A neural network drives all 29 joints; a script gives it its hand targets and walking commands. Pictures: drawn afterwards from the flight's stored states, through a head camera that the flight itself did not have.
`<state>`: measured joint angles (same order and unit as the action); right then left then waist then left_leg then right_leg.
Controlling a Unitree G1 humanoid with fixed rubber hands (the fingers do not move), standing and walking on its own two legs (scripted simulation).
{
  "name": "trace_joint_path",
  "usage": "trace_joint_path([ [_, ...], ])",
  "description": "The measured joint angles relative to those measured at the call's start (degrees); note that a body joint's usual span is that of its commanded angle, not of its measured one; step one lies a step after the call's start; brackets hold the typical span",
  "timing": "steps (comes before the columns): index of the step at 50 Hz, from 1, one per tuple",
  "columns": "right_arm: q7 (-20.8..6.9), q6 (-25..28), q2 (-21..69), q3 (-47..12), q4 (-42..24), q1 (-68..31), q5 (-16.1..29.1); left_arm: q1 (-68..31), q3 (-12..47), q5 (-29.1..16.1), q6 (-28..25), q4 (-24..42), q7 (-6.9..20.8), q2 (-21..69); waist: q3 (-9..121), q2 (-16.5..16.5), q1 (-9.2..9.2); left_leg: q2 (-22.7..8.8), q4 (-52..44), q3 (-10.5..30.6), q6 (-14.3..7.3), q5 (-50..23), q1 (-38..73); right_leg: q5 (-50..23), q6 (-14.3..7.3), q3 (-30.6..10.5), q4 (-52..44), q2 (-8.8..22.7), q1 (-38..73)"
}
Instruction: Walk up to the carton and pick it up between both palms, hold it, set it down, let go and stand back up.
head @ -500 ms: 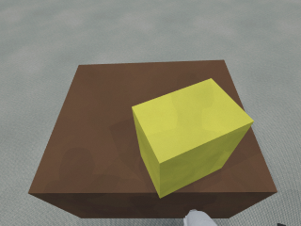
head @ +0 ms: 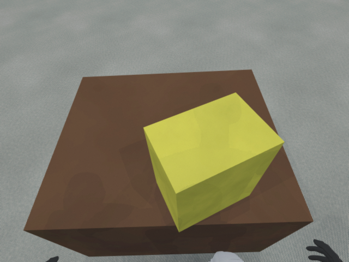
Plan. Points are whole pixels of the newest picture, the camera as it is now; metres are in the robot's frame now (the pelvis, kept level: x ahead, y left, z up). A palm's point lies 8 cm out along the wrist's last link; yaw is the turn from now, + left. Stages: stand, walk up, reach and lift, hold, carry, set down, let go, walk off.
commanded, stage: walk up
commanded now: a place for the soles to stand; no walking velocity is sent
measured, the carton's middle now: (205, 167) +0.35 -0.06 -0.05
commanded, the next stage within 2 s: reach and lift in 1.92 s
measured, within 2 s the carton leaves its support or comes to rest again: neither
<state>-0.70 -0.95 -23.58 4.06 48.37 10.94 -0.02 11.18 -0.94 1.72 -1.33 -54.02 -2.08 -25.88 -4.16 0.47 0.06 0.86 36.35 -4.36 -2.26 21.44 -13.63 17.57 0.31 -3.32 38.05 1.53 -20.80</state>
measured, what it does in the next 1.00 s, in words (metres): stands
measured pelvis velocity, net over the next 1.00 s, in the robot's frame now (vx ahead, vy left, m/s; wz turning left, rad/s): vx -0.03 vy -0.03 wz -0.02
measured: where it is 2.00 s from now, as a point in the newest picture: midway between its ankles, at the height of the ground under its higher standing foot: outside the picture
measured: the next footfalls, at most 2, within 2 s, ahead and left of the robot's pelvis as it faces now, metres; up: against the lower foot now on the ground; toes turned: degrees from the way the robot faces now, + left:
right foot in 1.14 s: +0.01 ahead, -0.16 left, +0.00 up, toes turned +1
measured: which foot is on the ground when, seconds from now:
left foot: down 0.00-1.00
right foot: down 0.00-0.94, up 0.96-1.00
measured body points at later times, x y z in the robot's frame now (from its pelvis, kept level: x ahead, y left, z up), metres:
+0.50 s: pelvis +0.00 +0.00 +0.00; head +0.02 -0.01 +0.45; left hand +0.08 +0.33 -0.10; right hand +0.13 -0.33 -0.10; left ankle -0.02 +0.10 -0.72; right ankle +0.05 -0.14 -0.72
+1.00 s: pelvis -0.03 -0.03 +0.01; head +0.00 -0.03 +0.45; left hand +0.10 +0.30 -0.09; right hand +0.08 -0.36 -0.09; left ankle -0.03 +0.10 -0.72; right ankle +0.01 -0.15 -0.71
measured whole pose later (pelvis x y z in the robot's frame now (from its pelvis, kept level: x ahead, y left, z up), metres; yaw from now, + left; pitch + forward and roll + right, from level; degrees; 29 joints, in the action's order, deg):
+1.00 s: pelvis -0.03 -0.03 +0.01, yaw -1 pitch -2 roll +1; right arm 1.0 0.4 -23.9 3.6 48.4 10.0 0.0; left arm 9.0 -1.5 1.7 2.8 -46.5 1.2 -25.4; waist -4.8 1.7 0.0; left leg -1.1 32.6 -4.3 -0.5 17.5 -12.6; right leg 19.3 -0.2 -3.2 41.6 0.4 -21.4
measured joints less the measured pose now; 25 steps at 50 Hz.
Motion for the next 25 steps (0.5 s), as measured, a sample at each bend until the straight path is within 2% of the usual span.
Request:
trace_joint_path([
  [2,0.01,0.0,-0.01,0.01,0.01,-0.66,0.0,-0.02,0.18,0.0,-0.23,-0.36,0.0,0.06,-0.04,-0.04,-0.03,-0.14,0.04,0.04,0.18,-0.01,0.08,-3.56,0.33,0.06,-0.98,-0.1,0.29],
  [25,-0.11,0.0,-0.01,-0.38,0.02,-3.87,0.0,-0.64,0.51,0.0,-0.22,-0.48,0.59,0.05,-0.04,0.04,-0.03,-0.29,-0.29,0.02,0.19,-0.32,0.16,-2.51,0.66,0.07,-0.97,-0.22,0.34],
])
